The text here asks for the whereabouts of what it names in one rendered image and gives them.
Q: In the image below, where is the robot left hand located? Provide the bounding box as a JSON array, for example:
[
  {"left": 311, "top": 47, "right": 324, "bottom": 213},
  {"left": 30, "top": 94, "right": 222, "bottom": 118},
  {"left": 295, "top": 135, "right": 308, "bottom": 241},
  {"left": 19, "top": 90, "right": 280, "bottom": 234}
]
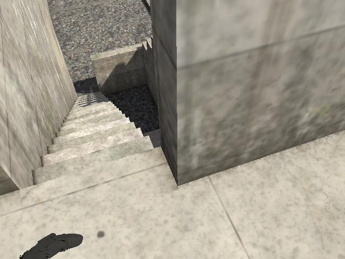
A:
[{"left": 19, "top": 233, "right": 83, "bottom": 259}]

